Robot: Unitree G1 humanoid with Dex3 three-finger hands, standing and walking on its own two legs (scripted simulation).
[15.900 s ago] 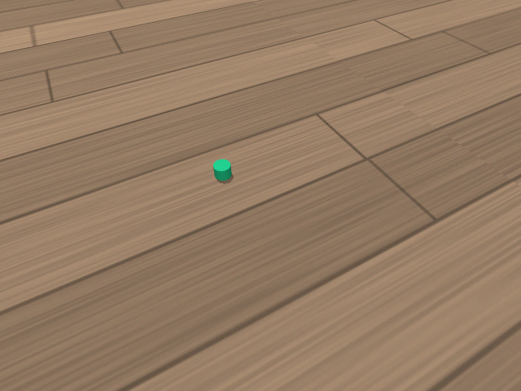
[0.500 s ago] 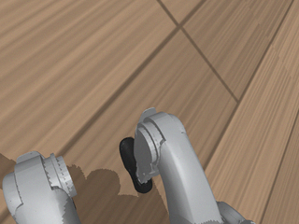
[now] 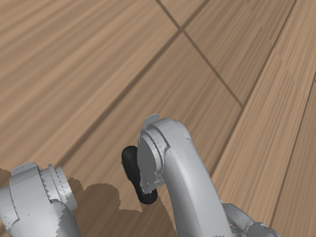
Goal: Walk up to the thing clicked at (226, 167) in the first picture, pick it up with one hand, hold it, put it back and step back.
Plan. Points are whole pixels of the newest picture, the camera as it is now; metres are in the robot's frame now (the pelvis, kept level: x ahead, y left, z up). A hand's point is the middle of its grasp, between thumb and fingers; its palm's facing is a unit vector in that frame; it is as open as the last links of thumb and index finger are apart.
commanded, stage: close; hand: left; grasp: from above
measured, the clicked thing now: out of the picture +0.46 +0.32 -0.27
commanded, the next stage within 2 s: settle in 1.14 s
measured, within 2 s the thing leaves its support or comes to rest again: leaves its support in 1.60 s
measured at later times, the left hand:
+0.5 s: hand out of the picture +0.44 +0.32 -0.25, palm faces -0.45 -0.15 -0.88, open 12.5 cm
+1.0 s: hand out of the picture +0.44 +0.32 -0.25, palm faces -0.45 -0.13 -0.88, open 12.1 cm
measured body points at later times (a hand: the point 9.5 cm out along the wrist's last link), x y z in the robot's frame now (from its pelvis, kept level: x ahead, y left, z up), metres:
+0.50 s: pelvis +0.00 +0.00 +0.01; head +0.28 +0.13 +0.33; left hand +0.46 +0.33 -0.20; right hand +0.04 -0.26 -0.03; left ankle +0.06 +0.11 -0.27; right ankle +0.14 -0.14 -0.27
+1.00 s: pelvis +0.00 +0.00 +0.01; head +0.28 +0.13 +0.33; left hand +0.46 +0.33 -0.20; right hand +0.04 -0.26 -0.03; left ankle +0.06 +0.11 -0.27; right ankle +0.14 -0.14 -0.27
